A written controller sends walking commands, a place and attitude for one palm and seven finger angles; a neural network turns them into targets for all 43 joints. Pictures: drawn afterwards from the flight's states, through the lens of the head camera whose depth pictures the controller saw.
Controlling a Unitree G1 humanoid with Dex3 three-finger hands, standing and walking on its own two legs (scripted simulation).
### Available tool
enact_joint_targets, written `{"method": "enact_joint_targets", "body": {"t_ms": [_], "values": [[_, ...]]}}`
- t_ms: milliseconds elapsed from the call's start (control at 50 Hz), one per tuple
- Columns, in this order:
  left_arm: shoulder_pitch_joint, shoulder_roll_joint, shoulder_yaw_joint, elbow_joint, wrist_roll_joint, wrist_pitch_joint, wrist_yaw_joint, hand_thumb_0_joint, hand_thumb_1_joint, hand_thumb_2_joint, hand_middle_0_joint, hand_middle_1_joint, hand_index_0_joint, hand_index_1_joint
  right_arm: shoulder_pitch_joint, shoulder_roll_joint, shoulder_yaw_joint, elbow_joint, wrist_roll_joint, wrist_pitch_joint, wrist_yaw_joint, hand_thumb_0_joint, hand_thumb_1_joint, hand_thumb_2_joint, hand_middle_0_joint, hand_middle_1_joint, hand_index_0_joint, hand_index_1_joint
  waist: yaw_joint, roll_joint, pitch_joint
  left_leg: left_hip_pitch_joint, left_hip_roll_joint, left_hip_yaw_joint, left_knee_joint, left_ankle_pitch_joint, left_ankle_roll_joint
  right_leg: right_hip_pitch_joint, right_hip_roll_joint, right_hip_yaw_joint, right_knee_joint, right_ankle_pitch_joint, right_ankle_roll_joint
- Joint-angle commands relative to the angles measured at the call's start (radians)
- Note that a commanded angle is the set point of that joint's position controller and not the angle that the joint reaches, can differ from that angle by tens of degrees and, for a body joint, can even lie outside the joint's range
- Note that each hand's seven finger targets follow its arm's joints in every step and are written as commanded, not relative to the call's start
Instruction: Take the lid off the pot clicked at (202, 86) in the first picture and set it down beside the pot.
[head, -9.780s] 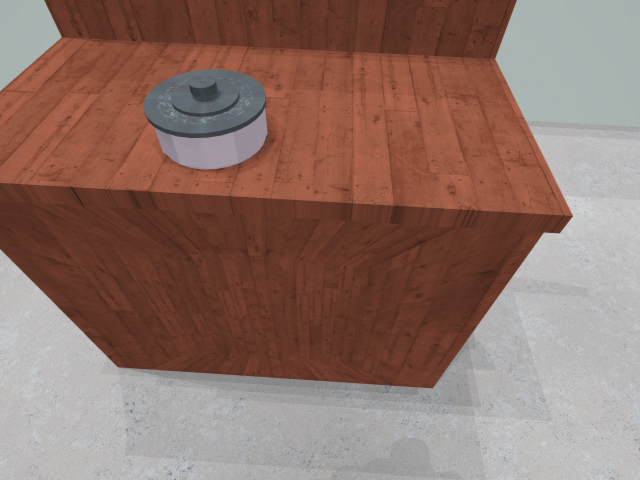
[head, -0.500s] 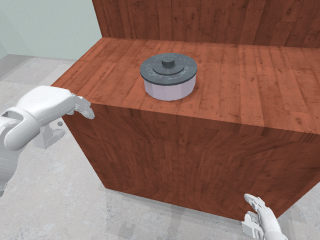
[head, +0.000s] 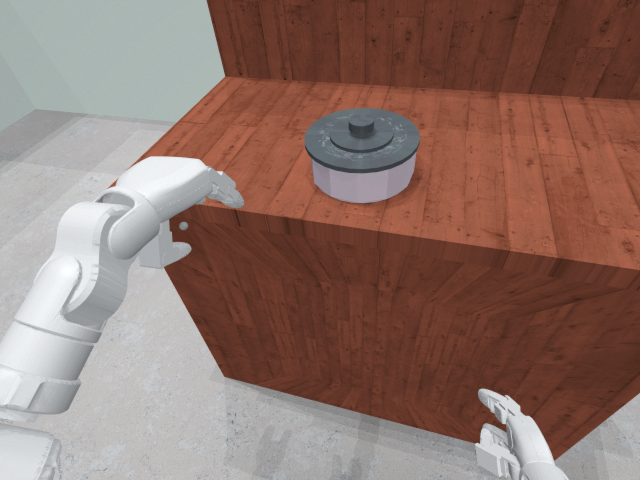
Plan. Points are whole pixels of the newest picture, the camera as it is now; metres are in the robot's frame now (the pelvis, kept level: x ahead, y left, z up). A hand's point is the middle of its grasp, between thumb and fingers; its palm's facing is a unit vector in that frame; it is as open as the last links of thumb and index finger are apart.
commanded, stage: move the open hand above the knob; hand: left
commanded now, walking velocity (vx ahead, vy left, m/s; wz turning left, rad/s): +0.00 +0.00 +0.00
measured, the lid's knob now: (361, 123) +0.62 +0.02 +0.15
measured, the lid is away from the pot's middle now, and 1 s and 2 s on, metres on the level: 0.00 0.00 0.00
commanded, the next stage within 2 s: none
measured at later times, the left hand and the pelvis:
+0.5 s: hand (256, 138) +0.45 +0.14 +0.22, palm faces -0.14 -0.06 -0.99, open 10.3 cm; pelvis +0.03 -0.01 +0.00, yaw -1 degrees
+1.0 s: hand (320, 136) +0.50 +0.07 +0.20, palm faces -0.28 +0.02 -0.96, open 10.3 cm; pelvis +0.07 -0.03 +0.00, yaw +0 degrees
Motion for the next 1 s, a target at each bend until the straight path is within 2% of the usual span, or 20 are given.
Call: {"method": "enact_joint_targets", "body": {"t_ms": [0,20,80,120,160,180,200,260,300,340,400,500,580,620,700,780,860,920,960,980], "values": [[-0.804,0.48,0.308,-0.208,0.068,-0.022,0.11,0.0,-0.379,1.569,-0.835,-0.081,-0.835,-0.081,-0.182,-0.129,-0.037,-0.153,-0.018,-0.072,-0.026,0.0,-0.9,-0.9,0.2,0.3,0.2,0.3,-0.031,0.042,-0.376,0.228,0.041,-0.074,-0.094,-0.314,-0.04,-0.061,0.098,-0.038,-0.073,-0.172,-0.058],[-0.872,0.462,0.292,-0.125,0.079,-0.018,0.113,0.0,-0.379,1.569,-0.835,-0.081,-0.835,-0.081,-0.176,-0.122,-0.034,-0.131,-0.024,-0.079,-0.029,0.0,-0.9,-0.9,0.2,0.3,0.2,0.3,-0.026,0.021,-0.401,0.243,0.035,-0.081,-0.102,-0.292,-0.041,-0.053,0.091,-0.032,-0.078,-0.168,-0.063],[-0.683,0.209,0.128,0.155,0.031,0.029,0.089,0.0,-0.379,1.569,-0.835,-0.081,-0.835,-0.081,-0.139,-0.109,-0.043,-0.096,-0.012,-0.052,-0.008,0.0,-0.9,-0.9,0.2,0.3,0.2,0.3,-0.032,-0.068,-0.244,0.158,0.031,-0.055,-0.096,-0.272,-0.038,-0.085,0.086,-0.036,-0.094,-0.141,-0.06],[-0.519,0.054,0.024,0.198,0.024,0.065,0.048,0.0,-0.379,1.569,-0.835,-0.081,-0.835,-0.081,-0.125,-0.117,-0.054,-0.105,-0.001,-0.038,0.023,0.0,-0.9,-0.9,0.2,0.3,0.2,0.3,-0.033,-0.149,-0.23,0.151,0.025,-0.038,-0.094,-0.218,-0.033,-0.067,0.079,-0.04,-0.107,-0.078,-0.059],[-0.477,-0.108,-0.128,0.104,0.021,0.083,0.024,0.0,-0.379,1.569,-0.835,-0.081,-0.835,-0.081,-0.151,-0.113,-0.058,-0.147,0.011,-0.026,0.051,0.0,-0.9,-0.9,0.2,0.3,0.2,0.3,-0.045,-0.113,-0.25,0.166,0.026,-0.026,-0.089,-0.201,-0.035,-0.069,0.081,-0.051,-0.083,-0.056,-0.056],[-0.505,-0.127,-0.154,0.069,0.028,0.084,0.025,0.0,-0.379,1.569,-0.835,-0.081,-0.835,-0.081,-0.161,-0.112,-0.058,-0.155,0.013,-0.025,0.058,0.0,-0.9,-0.9,0.2,0.3,0.2,0.3,-0.053,-0.101,-0.258,0.169,0.028,-0.028,-0.092,-0.224,-0.034,-0.072,0.082,-0.057,-0.076,-0.064,-0.055],[-0.532,-0.114,-0.143,0.028,0.041,0.085,0.03,0.0,-0.379,1.569,-0.835,-0.081,-0.835,-0.081,-0.17,-0.109,-0.054,-0.174,0.021,-0.029,0.06,0.0,-0.9,-0.9,0.2,0.3,0.2,0.3,-0.063,-0.114,-0.282,0.186,0.029,-0.033,-0.086,-0.22,-0.032,-0.069,0.09,-0.055,-0.08,-0.06,-0.057],[-0.899,0.227,0.081,-0.071,0.095,0.071,0.072,0.0,-0.379,1.569,-0.835,-0.081,-0.835,-0.081,-0.175,-0.131,-0.05,-0.146,0.0,-0.03,0.032,0.0,-0.9,-0.9,0.2,0.3,0.2,0.3,-0.055,-0.057,-0.394,0.237,0.028,-0.038,-0.077,-0.189,-0.032,-0.043,0.087,-0.041,-0.079,-0.091,-0.063],[-1.029,0.367,0.192,-0.058,0.105,0.065,0.109,0.0,-0.379,1.569,-0.835,-0.081,-0.835,-0.081,-0.159,-0.136,-0.039,-0.127,-0.014,-0.048,0.012,0.0,-0.9,-0.9,0.2,0.3,0.2,0.3,-0.053,-0.024,-0.436,0.258,0.031,-0.056,-0.065,-0.137,-0.037,-0.032,0.095,-0.033,-0.083,-0.086,-0.07],[-1.062,0.262,0.12,0.072,0.097,0.059,0.124,0.0,-0.379,1.569,-0.835,-0.081,-0.835,-0.081,-0.128,-0.109,-0.034,-0.105,-0.016,-0.07,0.003,0.0,-0.9,-0.9,0.2,0.3,0.2,0.3,-0.06,-0.065,-0.41,0.269,0.033,-0.059,-0.071,-0.092,-0.037,-0.042,0.101,-0.032,-0.076,-0.048,-0.075],[-0.737,0.072,0.048,0.347,0.059,0.119,0.102,0.0,-0.379,1.569,-0.835,-0.081,-0.835,-0.081,-0.084,-0.121,-0.054,-0.084,-0.005,-0.043,0.037,0.0,-0.9,-0.9,0.2,0.3,0.2,0.3,-0.043,-0.132,-0.301,0.185,0.026,-0.029,-0.071,-0.05,-0.035,-0.05,0.098,-0.041,-0.095,0.007,-0.073],[-0.611,-0.136,-0.139,0.178,0.074,0.152,0.039,0.0,-0.379,1.569,-0.835,-0.081,-0.835,-0.081,-0.129,-0.123,-0.064,-0.161,0.005,0.003,0.087,0.0,-0.9,-0.9,0.2,0.3,0.2,0.3,-0.053,-0.14,-0.371,0.208,0.008,0.026,-0.021,0.068,-0.025,-0.005,0.081,-0.051,-0.072,0.102,-0.064],[-1.017,0.146,0.017,0.097,0.116,0.143,0.056,0.0,-0.379,1.569,-0.835,-0.081,-0.835,-0.081,-0.131,-0.127,-0.05,-0.139,-0.006,-0.001,0.049,0.0,-0.9,-0.9,0.2,0.3,0.2,0.3,-0.081,-0.15,-0.393,0.229,0.004,0.018,-0.014,0.03,-0.013,-0.018,0.086,-0.032,-0.083,0.074,-0.054],[-1.19,0.237,0.084,0.049,0.106,0.118,0.082,0.0,-0.379,1.569,-0.835,-0.081,-0.835,-0.081,-0.104,-0.12,-0.045,-0.125,-0.014,-0.03,0.029,0.0,-0.9,-0.9,0.2,0.3,0.2,0.3,-0.086,-0.108,-0.489,0.27,0.003,-0.001,0.005,0.082,-0.011,-0.001,0.09,-0.003,-0.073,0.128,-0.06],[-0.944,0.141,0.071,0.308,0.065,0.119,0.094,0.0,-0.379,1.569,-0.835,-0.081,-0.835,-0.081,-0.051,-0.118,-0.052,-0.086,-0.019,-0.028,0.025,0.0,-0.9,-0.9,0.2,0.3,0.2,0.3,-0.069,-0.152,-0.442,0.227,0.0,0.018,0.02,0.138,-0.01,0.019,0.085,-0.015,-0.06,0.218,-0.059],[-0.819,-0.119,-0.143,0.481,0.092,0.193,0.053,0.0,-0.379,1.569,-0.835,-0.081,-0.835,-0.081,-0.059,-0.124,-0.055,-0.084,-0.006,0.019,0.055,0.0,-0.9,-0.9,0.2,0.3,0.2,0.3,-0.088,-0.179,-0.326,0.158,-0.007,0.048,0.012,0.101,-0.02,-0.05,0.079,-0.038,-0.058,0.198,-0.051],[-1.036,-0.055,-0.129,0.272,0.109,0.19,0.033,0.0,-0.379,1.569,-0.835,-0.081,-0.835,-0.081,-0.094,-0.123,-0.057,-0.121,-0.008,0.033,0.056,0.0,-0.9,-0.9,0.2,0.3,0.2,0.3,-0.111,-0.164,-0.445,0.217,-0.021,0.05,0.05,0.132,-0.002,-0.016,0.074,-0.017,-0.045,0.267,-0.046],[-1.273,0.115,-0.012,0.139,0.094,0.147,0.053,0.0,-0.379,1.569,-0.835,-0.081,-0.835,-0.081,-0.068,-0.114,-0.053,-0.121,-0.017,0.002,0.035,0.0,-0.9,-0.9,0.2,0.3,0.2,0.3,-0.118,-0.159,-0.588,0.274,-0.022,0.025,0.077,0.202,0.006,0.036,0.078,0.021,-0.028,0.363,-0.044],[-1.236,0.132,0.018,0.34,0.088,0.146,0.068,0.0,-0.379,1.569,-0.835,-0.081,-0.835,-0.081,-0.042,-0.106,-0.046,-0.076,-0.022,0.003,0.015,0.0,-0.9,-0.9,0.2,0.3,0.2,0.3,-0.115,-0.22,-0.508,0.218,-0.015,0.03,0.07,0.18,0.006,0.032,0.073,0.015,-0.018,0.364,-0.042],[-1.211,0.078,-0.019,0.429,0.084,0.152,0.07,0.0,-0.379,1.569,-0.835,-0.081,-0.835,-0.081,-0.031,-0.101,-0.043,-0.062,-0.019,0.009,0.011,0.0,-0.9,-0.9,0.2,0.3,0.2,0.3,-0.119,-0.227,-0.444,0.189,-0.015,0.038,0.057,0.155,0.003,0.004,0.072,0.006,-0.024,0.338,-0.041]]}}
